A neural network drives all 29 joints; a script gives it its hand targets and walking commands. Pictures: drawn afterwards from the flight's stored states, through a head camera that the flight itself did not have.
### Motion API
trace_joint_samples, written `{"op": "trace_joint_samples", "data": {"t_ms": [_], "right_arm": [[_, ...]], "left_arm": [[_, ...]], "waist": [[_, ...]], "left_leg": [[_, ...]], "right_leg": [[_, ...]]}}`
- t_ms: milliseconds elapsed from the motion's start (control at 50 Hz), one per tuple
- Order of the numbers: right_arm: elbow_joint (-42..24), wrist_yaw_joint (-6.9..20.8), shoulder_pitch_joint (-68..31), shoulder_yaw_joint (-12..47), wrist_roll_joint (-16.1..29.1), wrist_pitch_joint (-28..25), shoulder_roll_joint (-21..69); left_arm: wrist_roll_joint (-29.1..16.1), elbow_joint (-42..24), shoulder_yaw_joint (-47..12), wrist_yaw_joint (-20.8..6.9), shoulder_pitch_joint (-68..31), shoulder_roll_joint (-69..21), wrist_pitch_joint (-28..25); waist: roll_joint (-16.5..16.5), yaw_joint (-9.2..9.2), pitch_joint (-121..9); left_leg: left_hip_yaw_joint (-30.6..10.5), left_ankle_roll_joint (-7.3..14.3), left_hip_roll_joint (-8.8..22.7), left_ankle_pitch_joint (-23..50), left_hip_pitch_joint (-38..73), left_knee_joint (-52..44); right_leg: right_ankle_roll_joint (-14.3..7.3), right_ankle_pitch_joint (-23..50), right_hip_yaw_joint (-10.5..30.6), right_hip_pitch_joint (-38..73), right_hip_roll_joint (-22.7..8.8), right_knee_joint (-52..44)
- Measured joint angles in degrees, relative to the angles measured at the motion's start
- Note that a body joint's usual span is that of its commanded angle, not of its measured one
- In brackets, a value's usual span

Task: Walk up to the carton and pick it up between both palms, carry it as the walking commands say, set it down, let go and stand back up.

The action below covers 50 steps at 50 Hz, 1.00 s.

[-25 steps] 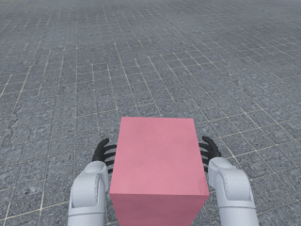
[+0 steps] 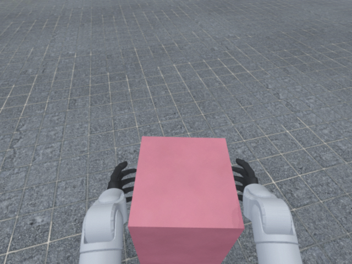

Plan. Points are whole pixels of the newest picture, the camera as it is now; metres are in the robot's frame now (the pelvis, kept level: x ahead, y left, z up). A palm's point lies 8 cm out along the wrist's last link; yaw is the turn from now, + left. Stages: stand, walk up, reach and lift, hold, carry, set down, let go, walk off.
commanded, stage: carry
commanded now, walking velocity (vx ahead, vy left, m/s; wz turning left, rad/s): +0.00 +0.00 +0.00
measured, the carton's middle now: (181, 202) +0.29 +0.00 -0.02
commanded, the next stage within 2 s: none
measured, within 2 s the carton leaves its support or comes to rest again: neither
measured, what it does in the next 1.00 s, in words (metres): lifts its right foot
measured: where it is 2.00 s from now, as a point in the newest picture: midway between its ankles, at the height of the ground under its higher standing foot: outside the picture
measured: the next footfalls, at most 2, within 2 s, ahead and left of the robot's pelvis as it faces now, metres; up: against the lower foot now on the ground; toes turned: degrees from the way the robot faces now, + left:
right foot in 1.12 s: -0.07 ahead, -0.02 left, +0.00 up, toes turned -10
left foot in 1.44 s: -0.17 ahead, +0.35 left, +0.00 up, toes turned +5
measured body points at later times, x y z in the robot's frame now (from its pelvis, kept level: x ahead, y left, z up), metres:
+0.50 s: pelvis +0.00 +0.00 +0.00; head -0.01 +0.01 +0.45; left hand +0.28 +0.15 +0.05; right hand +0.29 -0.14 +0.05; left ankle +0.08 +0.08 -0.73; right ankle +0.02 -0.12 -0.73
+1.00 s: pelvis -0.06 +0.06 -0.02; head -0.04 +0.07 +0.43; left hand +0.22 +0.21 +0.04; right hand +0.23 -0.09 +0.04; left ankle +0.06 +0.10 -0.73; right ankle -0.05 -0.08 -0.67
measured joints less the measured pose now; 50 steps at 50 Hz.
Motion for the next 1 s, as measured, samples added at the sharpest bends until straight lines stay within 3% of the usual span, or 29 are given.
{"op": "trace_joint_samples", "data": {"t_ms": [540, 600, 680, 740, 840, 860, 900, 940, 1000], "right_arm": [[0.36, 0.03, 0.23, 0.1, 0.09, -1.27, -0.03], [-7.17, -1.59, 1.67, 0.71, 2.8, 2.88, -0.18], [-15.2, -1.96, 1.4, 0.8, 3.52, 9.17, -0.15], [-15.48, -1.73, -0.14, -0.29, 3.2, 11.67, 0.01], [-13.61, -1.33, -1.39, -1.72, 2.78, 13.76, 0.18], [-13.38, -1.3, -1.48, -1.76, 2.78, 13.94, 0.17], [-12.6, -1.27, -1.8, -1.43, 2.67, 14.05, 0.25], [-11.32, -1.29, -2.47, -0.88, 2.29, 14.08, 0.34], [-11.96, -1.31, -2.36, -0.51, 2.13, 14.3, 0.37]], "left_arm": [[-0.04, 0.22, -0.11, 0.05, 0.33, 0.04, -1.27], [-2.47, -6.67, -1.18, 1.41, 1.53, 0.14, 2.58], [-2.44, -14.36, -2.29, 1.86, 0.99, 0.1, 8.83], [-1.71, -14.34, -2.16, 1.74, -0.76, -0.09, 11.33], [-0.82, -12.18, -1.9, 1.6, -2.4, -0.34, 13.58], [-0.74, -12.08, -1.79, 1.62, -2.57, -0.38, 13.95], [-0.73, -12.1, -1.29, 1.64, -2.47, -0.32, 14.39], [-1.01, -11.87, -0.4, 1.64, -2.1, -0.27, 14.35], [-1.46, -12.58, -0.15, 1.77, -2.06, -0.25, 14.59]], "waist": [[-0.15, 0.14, 0.52], [-0.11, 0.01, 1.76], [0.0, -0.17, 2.93], [0.23, -0.14, 3.13], [-1.19, -0.13, 3.52], [-1.65, -0.47, 3.73], [-2.39, -0.55, 4.19], [-1.37, -0.19, 4.75], [-0.23, 0.46, 6.11]], "left_leg": [[-0.05, -0.06, -0.02, -0.46, 0.22, 0.33], [-0.24, -0.03, -0.22, -0.53, -0.29, 0.9], [-0.55, 0.32, -0.73, -1.0, -1.95, 3.11], [-0.89, 0.46, -1.04, -1.84, -3.44, 5.83], [-3.97, -1.69, -2.31, -10.86, -5.47, 13.32], [-3.54, -1.46, -2.36, -8.5, -5.51, 12.88], [-2.13, 0.99, -2.75, -2.98, -5.44, 11.5], [-1.3, 3.03, -2.22, -3.16, -5.84, 10.7], [-0.17, 4.07, -2.34, -0.49, -5.41, 6.17]], "right_leg": [[0.04, -0.41, -0.01, 0.31, -0.04, 0.18], [0.21, -0.71, -0.2, -0.16, -0.36, 0.99], [0.48, -1.8, -0.49, -1.9, -1.24, 3.98], [0.67, -2.78, -0.77, -3.14, -1.96, 6.75], [1.74, -3.92, -0.28, -5.24, -3.92, 10.94], [2.17, -3.97, -0.17, -5.7, -4.46, 11.62], [2.49, -5.64, 0.84, -7.07, -5.02, 13.61], [1.92, -14.58, 1.76, -10.38, -3.49, 21.88], [1.14, -16.5, 1.3, -13.24, -2.02, 33.4]]}}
